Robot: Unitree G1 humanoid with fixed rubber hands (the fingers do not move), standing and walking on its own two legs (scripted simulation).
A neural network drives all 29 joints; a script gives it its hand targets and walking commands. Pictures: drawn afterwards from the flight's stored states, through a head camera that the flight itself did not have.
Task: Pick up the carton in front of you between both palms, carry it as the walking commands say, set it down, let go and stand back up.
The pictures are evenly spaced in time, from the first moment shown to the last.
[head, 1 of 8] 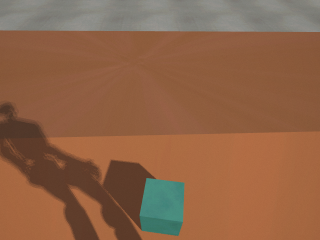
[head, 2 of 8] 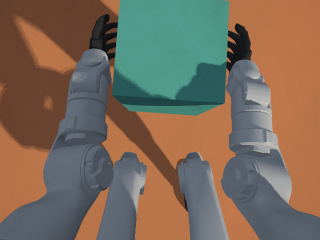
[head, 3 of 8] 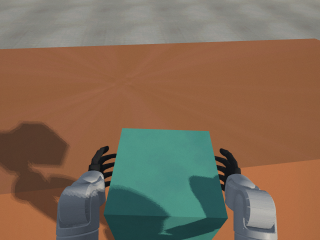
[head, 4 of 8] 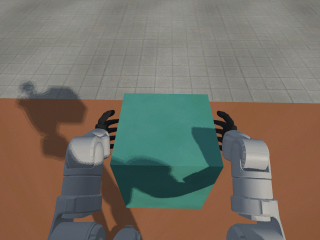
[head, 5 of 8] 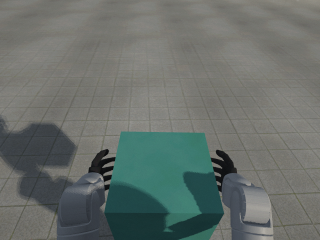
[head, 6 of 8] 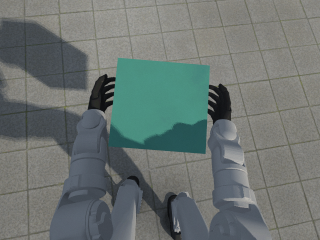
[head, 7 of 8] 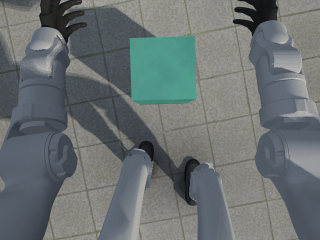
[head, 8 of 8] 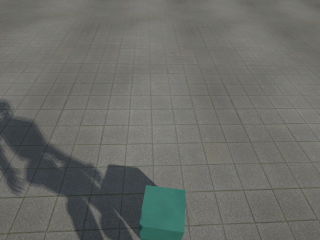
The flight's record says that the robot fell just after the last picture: no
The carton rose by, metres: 0.69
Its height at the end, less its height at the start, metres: -0.33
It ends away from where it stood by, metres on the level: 4.65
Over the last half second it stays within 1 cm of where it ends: yes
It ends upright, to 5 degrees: yes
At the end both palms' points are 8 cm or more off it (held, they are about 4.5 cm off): yes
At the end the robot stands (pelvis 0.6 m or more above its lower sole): yes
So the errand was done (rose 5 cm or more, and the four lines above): yes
